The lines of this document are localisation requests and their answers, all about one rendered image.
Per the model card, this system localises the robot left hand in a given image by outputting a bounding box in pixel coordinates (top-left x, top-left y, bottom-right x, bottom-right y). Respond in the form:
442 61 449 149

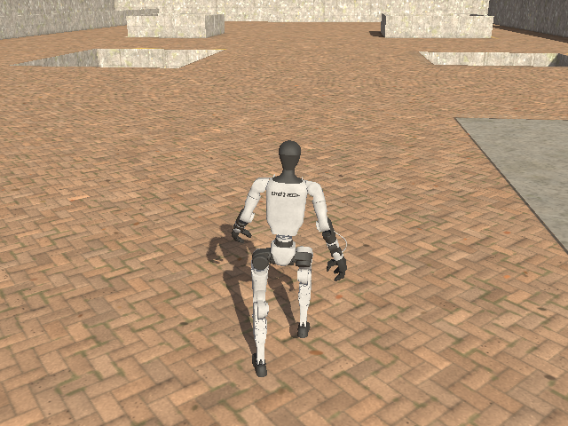
232 229 252 243

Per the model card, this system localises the robot left foot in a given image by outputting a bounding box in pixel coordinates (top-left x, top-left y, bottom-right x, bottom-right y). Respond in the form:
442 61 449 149
252 353 267 377

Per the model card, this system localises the left robot forearm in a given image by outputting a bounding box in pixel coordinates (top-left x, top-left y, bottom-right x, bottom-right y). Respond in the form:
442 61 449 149
233 209 248 233

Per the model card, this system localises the robot right foot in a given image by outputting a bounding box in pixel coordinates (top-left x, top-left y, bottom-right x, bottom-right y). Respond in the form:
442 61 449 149
297 321 310 338

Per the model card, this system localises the right robot upper arm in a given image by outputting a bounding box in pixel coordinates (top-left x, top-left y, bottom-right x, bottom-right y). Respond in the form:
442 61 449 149
306 180 330 232

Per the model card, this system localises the right robot forearm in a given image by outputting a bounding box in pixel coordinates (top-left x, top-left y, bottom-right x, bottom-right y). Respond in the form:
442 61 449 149
322 218 343 261

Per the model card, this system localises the left robot upper arm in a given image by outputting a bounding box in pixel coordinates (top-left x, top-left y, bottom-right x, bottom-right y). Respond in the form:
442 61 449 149
240 177 270 223

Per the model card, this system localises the robot foot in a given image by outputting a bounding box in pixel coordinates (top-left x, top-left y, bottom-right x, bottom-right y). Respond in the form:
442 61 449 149
252 353 267 377
297 321 310 338

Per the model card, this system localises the robot right hand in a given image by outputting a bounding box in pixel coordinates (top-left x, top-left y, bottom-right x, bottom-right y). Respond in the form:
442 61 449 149
327 256 347 281

